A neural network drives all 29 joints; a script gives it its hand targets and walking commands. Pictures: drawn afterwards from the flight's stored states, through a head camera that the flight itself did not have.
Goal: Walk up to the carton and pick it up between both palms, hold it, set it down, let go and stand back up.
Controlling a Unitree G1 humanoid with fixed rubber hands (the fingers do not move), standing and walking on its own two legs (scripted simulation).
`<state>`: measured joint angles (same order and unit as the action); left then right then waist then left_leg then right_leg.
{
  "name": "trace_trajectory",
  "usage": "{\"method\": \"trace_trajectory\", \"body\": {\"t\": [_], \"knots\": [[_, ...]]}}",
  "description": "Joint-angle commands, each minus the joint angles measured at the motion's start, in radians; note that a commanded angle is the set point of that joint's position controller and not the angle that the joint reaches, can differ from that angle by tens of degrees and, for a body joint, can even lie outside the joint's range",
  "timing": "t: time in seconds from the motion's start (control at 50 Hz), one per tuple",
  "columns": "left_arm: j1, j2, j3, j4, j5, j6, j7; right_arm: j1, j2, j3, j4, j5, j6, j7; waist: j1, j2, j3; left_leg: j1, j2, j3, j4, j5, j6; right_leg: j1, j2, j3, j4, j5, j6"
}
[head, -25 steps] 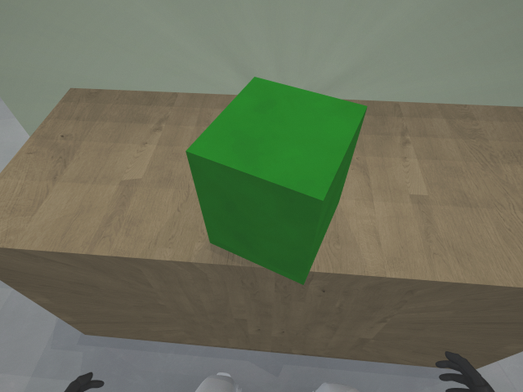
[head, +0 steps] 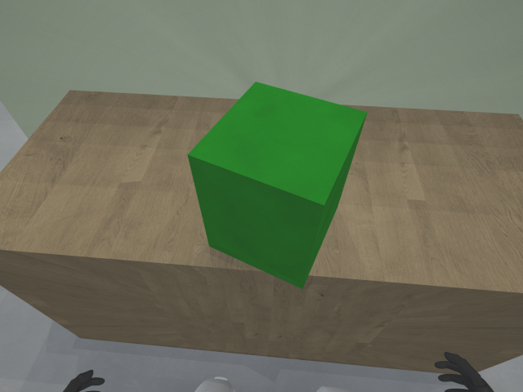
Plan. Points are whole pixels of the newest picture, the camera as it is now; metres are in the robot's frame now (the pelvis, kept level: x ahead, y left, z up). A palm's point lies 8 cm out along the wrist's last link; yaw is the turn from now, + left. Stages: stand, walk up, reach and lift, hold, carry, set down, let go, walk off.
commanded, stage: stand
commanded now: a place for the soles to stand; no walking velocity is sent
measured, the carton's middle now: (279, 186) +0.45 -0.03 +0.04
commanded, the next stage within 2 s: reach and lift in 0.20 s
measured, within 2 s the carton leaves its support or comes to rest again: neither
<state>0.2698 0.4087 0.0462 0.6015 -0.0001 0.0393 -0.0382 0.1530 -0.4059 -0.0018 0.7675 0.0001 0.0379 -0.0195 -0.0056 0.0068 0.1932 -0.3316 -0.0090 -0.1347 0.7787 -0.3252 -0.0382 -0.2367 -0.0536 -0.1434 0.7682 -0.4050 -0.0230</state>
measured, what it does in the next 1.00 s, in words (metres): stands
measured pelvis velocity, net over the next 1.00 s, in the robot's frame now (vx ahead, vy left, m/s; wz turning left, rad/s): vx -0.02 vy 0.01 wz -0.06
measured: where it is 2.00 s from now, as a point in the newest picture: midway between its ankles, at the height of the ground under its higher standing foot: outside the picture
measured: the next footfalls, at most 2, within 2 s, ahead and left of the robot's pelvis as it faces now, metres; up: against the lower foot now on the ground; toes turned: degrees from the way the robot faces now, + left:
none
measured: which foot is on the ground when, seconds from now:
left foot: down 0.00-1.00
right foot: down 0.00-1.00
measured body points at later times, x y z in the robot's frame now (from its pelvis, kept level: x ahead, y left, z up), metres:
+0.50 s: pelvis +0.00 -0.01 +0.00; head +0.03 +0.03 +0.45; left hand +0.17 +0.28 -0.11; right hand +0.15 -0.28 -0.08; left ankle +0.07 +0.15 -0.71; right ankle +0.02 -0.11 -0.71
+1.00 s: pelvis -0.02 +0.01 +0.01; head -0.05 +0.07 +0.45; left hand +0.18 +0.28 -0.08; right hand +0.10 -0.22 -0.05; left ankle +0.07 +0.14 -0.71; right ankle +0.02 -0.11 -0.71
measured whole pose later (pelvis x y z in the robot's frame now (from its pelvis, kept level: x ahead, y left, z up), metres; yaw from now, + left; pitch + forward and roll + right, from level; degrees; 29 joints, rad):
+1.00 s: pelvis -0.02 +0.01 +0.01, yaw -3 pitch -12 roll -1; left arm 0.17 0.41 0.05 0.45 0.00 0.35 -0.05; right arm 0.28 -0.08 -0.05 0.62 0.00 -0.13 -0.08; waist -0.01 -0.12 0.15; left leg -0.20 0.02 -0.08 0.68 -0.27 -0.04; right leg -0.13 -0.03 -0.09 0.65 -0.31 -0.02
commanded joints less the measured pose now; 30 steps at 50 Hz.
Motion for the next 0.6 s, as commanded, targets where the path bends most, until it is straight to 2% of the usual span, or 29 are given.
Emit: {"method": "trace_trajectory", "body": {"t": [0.0, 0.02, 0.06, 0.1, 0.18, 0.2, 0.22, 0.24, 0.26, 0.3, 0.32, 0.36, 0.4, 0.44, 0.52, 0.54, 0.58], "knots": [[-0.099, 0.261, 0.068, -0.002, -0.026, -0.054, 0.018, -0.045, -0.247, -0.075, -0.037, 0.02, -0.041, 0.013, 0.01, -0.016, -0.198, 0.12, 0.042, -0.016, -0.152, 0.194, 0.078, -0.056, -0.191, 0.211, -0.36, 0.007, -0.077], [-0.095, 0.262, 0.067, -0.004, -0.029, -0.054, 0.017, -0.044, -0.251, -0.074, -0.034, 0.022, -0.043, 0.013, 0.012, -0.008, -0.218, 0.124, 0.053, -0.039, -0.173, 0.24, 0.08, -0.035, -0.169, 0.19, -0.326, 0.057, -0.065], [-0.091, 0.245, 0.067, -0.006, -0.032, -0.053, 0.016, -0.064, -0.254, -0.075, -0.038, 0.018, -0.047, 0.012, 0.02, 0.032, -0.225, 0.088, 0.076, -0.088, -0.214, 0.254, 0.097, 0.001, -0.127, 0.167, -0.276, 0.084, -0.041], [-0.077, 0.246, 0.07, 0.0, -0.032, -0.048, 0.014, -0.077, -0.25, -0.07, -0.042, 0.021, -0.047, 0.009, 0.033, 0.035, -0.227, 0.025, 0.086, -0.12, -0.237, 0.185, 0.1, 0.056, -0.112, 0.178, -0.283, 0.05, -0.035], [-0.09, 0.266, 0.072, 0.0, -0.026, -0.05, 0.018, -0.062, -0.242, -0.069, -0.035, 0.023, -0.038, 0.012, 0.021, -0.014, -0.207, 0.084, 0.034, -0.018, -0.152, 0.163, 0.071, -0.015, -0.189, 0.22, -0.381, -0.012, -0.078], [-0.34, 0.125, 0.064, -0.165, 0.037, 0.166, 0.058, -0.256, -0.022, -0.203, 0.067, -0.165, -0.27, 0.026, -0.02, -0.079, -0.176, 0.039, -0.009, 0.197, -0.14, 0.019, 0.0, -0.258, 0.024, 0.053, -0.228, -0.076, -0.046], [-0.333, 0.099, 0.049, -0.216, 0.025, 0.232, 0.07, -0.225, -0.064, -0.218, 0.096, -0.132, -0.307, 0.035, -0.03, -0.046, -0.146, 0.028, 0.002, 0.192, -0.085, -0.04, 0.011, -0.308, 0.01, 0.049, -0.171, -0.117, -0.087], [-0.326, 0.087, 0.05, -0.242, 0.026, 0.266, 0.073, -0.2, -0.067, -0.229, 0.12, -0.129, -0.313, 0.037, -0.044, -0.058, -0.166, 0.047, 0.01, 0.193, -0.06, -0.047, 0.016, -0.305, 0.003, 0.059, -0.159, -0.101, -0.088], [-0.314, 0.081, 0.05, -0.285, 0.025, 0.282, 0.066, -0.191, -0.068, -0.239, 0.109, -0.138, -0.326, 0.033, -0.049, -0.06, -0.227, 0.086, 0.025, 0.184, -0.059, -0.005, 0.012, -0.266, 0.013, 0.066, -0.148, -0.024, -0.072], [-0.276, 0.097, 0.067, -0.34, 0.047, 0.299, 0.049, -0.163, -0.033, -0.245, 0.117, -0.145, -0.342, 0.018, -0.032, -0.054, -0.243, 0.085, 0.035, 0.179, -0.103, 0.069, 0.009, -0.149, 0.045, 0.08, -0.161, 0.13, -0.028], [-0.266, 0.109, 0.082, -0.357, 0.041, 0.296, 0.044, -0.138, -0.02, -0.242, 0.125, -0.138, -0.342, 0.012, -0.042, -0.061, -0.271, 0.075, 0.029, 0.181, -0.11, 0.11, 0.007, -0.105, 0.05, 0.088, -0.172, 0.198, -0.009], [-0.26, 0.124, 0.085, -0.409, 0.021, 0.279, 0.04, -0.113, -0.006, -0.227, 0.081, -0.112, -0.346, 0.001, -0.05, -0.038, -0.336, 0.082, 0.016, 0.181, -0.124, 0.174, 0.007, -0.034, 0.044, 0.098, -0.194, 0.302, 0.014], [-0.234, 0.139, 0.102, -0.449, 0.015, 0.253, 0.038, -0.088, 0.008, -0.197, 0.032, -0.084, -0.353, -0.016, -0.036, -0.016, -0.364, 0.101, 0.005, 0.187, -0.149, 0.237, 0.004, 0.045, 0.038, 0.111, -0.221, 0.389, 0.029], [-0.219, 0.154, 0.116, -0.467, 0.024, 0.24, 0.038, -0.081, 0.048, -0.163, 0.002, -0.058, -0.356, -0.029, -0.016, 0.029, -0.366, 0.113, -0.009, 0.189, -0.173, 0.289, 0.0, 0.08, 0.03, 0.121, -0.243, 0.46, 0.046], [-0.18, 0.162, 0.114, -0.466, 0.035, 0.237, 0.027, -0.043, 0.074, -0.137, -0.03, -0.042, -0.359, -0.054, -0.008, 0.048, -0.321, 0.109, -0.022, 0.203, -0.211, 0.294, 0.001, 0.142, 0.024, 0.126, -0.276, 0.474, 0.056], [-0.175, 0.156, 0.112, -0.474, 0.04, 0.242, 0.028, -0.048, 0.075, -0.137, -0.037, -0.042, -0.362, -0.057, -0.007, 0.068, -0.299, 0.112, -0.025, 0.208, -0.223, 0.288, 0.001, 0.141, 0.021, 0.127, -0.286, 0.459, 0.056], [-0.17, 0.148, 0.097, -0.449, 0.045, 0.258, 0.021, -0.054, 0.085, -0.13, -0.039, -0.036, -0.351, -0.064, -0.003, 0.071, -0.23, 0.115, -0.028, 0.217, -0.252, 0.247, 0.004, 0.128, 0.025, 0.128, -0.316, 0.395, 0.057]]}}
